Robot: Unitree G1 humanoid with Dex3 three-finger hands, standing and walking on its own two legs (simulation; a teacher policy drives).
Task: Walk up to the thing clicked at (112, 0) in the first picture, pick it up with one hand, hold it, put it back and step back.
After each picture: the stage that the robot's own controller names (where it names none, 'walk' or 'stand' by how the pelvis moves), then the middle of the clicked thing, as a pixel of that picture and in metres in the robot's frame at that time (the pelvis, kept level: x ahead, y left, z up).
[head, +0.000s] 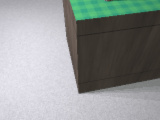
stand; out of the picture +0.94 -0.14 +0.07
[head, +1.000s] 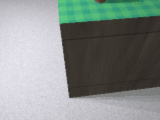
walk; out of the picture +0.86 -0.05 +0.09
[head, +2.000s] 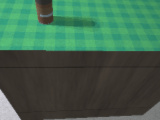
walk; (44, 8) +0.62 +0.19 +0.10
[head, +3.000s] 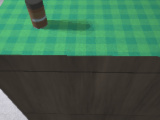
walk; (37, 12) +0.61 +0.22 +0.11
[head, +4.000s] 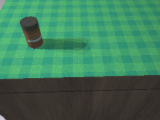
walk; (32, 33) +0.54 +0.22 +0.07
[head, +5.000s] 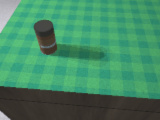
stand; (46, 38) +0.48 +0.17 +0.09
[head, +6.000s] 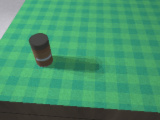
stand; (41, 50) +0.45 +0.18 +0.07
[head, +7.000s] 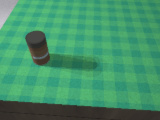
stand; (38, 48) +0.45 +0.19 +0.07
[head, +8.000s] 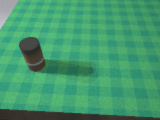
stand; (33, 55) +0.43 +0.20 +0.07
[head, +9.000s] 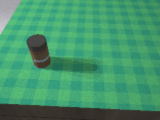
rise first; (39, 52) +0.45 +0.18 +0.07
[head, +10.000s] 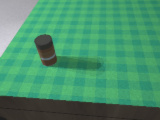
rise first; (46, 50) +0.47 +0.20 +0.07
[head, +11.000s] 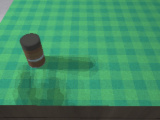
go down; (33, 51) +0.45 +0.18 +0.08
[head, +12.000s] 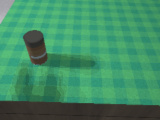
go down; (36, 48) +0.46 +0.18 +0.08
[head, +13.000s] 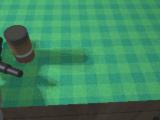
close in; (20, 45) +0.44 +0.20 +0.10
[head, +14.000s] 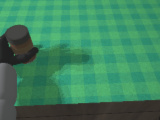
close; (22, 45) +0.44 +0.20 +0.11
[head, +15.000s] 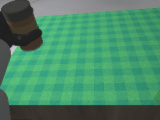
lift; (24, 26) +0.34 +0.16 +0.31
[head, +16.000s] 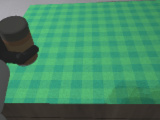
hold; (19, 42) +0.33 +0.18 +0.25
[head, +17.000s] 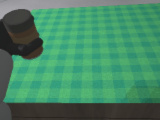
hold; (25, 35) +0.34 +0.17 +0.27
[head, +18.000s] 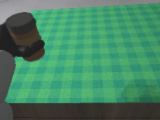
hold; (27, 38) +0.34 +0.16 +0.26
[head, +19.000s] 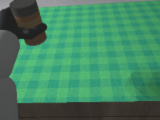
crouch; (30, 22) +0.39 +0.16 +0.28
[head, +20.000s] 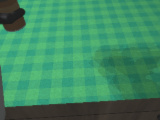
lower; (7, 8) +0.47 +0.21 +0.26
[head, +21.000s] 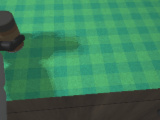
lower; (7, 32) +0.47 +0.22 +0.12
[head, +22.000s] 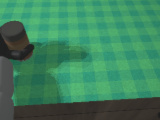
lower; (18, 42) +0.44 +0.20 +0.11
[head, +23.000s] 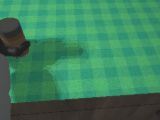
lower; (14, 39) +0.46 +0.21 +0.11
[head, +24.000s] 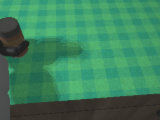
lower; (12, 38) +0.46 +0.21 +0.11
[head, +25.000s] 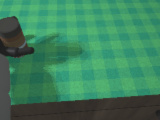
open; (13, 38) +0.46 +0.21 +0.11
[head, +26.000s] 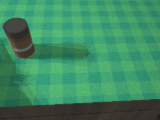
sink last; (20, 39) +0.45 +0.19 +0.11
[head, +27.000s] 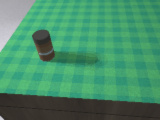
sink last; (44, 46) +0.49 +0.21 +0.08
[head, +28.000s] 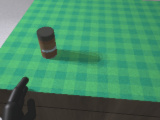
stand; (47, 43) +0.50 +0.19 +0.09
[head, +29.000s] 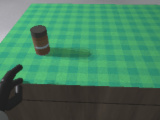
stand; (40, 40) +0.55 +0.18 +0.11
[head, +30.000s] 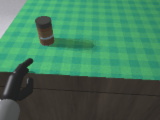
stand; (45, 31) +0.59 +0.17 +0.08
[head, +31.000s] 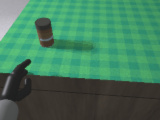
stand; (45, 32) +0.59 +0.17 +0.08
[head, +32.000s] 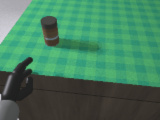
stand; (50, 31) +0.58 +0.15 +0.08
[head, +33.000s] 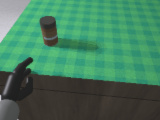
stand; (49, 31) +0.59 +0.15 +0.08
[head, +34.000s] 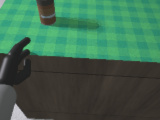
walk; (46, 9) +0.62 +0.11 +0.10
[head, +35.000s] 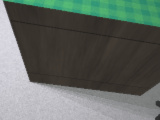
walk; out of the picture +0.81 +0.14 +0.09
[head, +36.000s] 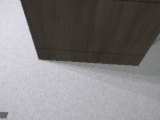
walk; out of the picture +1.12 +0.21 +0.11
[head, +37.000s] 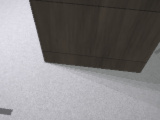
stand; out of the picture +1.18 +0.15 +0.09
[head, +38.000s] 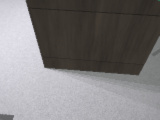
stand; out of the picture +1.19 +0.16 +0.07
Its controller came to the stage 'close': yes
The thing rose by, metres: 0.22
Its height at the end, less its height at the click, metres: +0.00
